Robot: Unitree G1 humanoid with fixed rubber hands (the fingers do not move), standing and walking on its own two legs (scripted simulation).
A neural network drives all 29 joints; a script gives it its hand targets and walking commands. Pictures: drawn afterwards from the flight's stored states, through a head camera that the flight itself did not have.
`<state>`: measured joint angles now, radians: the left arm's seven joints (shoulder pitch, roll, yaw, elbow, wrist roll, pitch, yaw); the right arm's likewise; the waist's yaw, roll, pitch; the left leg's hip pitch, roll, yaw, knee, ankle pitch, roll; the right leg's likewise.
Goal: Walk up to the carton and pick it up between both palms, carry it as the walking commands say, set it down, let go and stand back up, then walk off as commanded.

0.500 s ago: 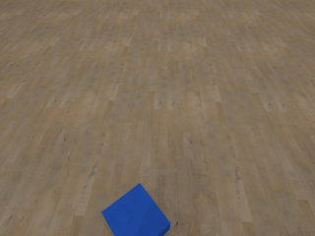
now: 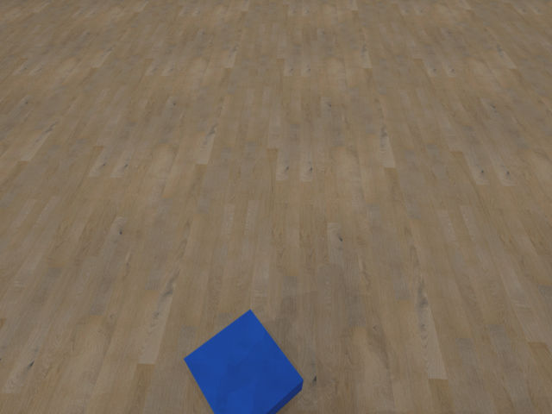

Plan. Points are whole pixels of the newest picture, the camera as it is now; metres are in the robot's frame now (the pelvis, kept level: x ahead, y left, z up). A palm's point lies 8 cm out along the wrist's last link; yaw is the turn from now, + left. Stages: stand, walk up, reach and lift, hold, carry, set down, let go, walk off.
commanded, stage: stand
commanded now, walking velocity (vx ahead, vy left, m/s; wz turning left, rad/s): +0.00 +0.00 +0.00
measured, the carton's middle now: (244, 374) +0.31 +0.15 -0.70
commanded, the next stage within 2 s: walk off in 0.78 s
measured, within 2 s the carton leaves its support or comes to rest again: rests again in 1.46 s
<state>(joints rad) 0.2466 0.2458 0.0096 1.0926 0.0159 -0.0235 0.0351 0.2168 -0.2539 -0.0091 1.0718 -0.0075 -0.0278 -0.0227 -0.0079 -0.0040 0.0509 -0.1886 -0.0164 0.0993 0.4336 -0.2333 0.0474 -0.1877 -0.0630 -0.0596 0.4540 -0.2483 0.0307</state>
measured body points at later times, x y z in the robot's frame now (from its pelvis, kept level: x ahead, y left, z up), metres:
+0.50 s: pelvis +0.01 -0.02 +0.01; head +0.03 -0.02 +0.45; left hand +0.08 +0.27 -0.13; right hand +0.09 -0.31 -0.13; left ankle +0.00 +0.09 -0.74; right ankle -0.01 -0.14 -0.74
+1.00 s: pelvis +0.02 -0.03 +0.01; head +0.03 -0.03 +0.46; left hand +0.11 +0.27 -0.12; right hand +0.10 -0.33 -0.12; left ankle +0.00 +0.09 -0.74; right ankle +0.00 -0.14 -0.74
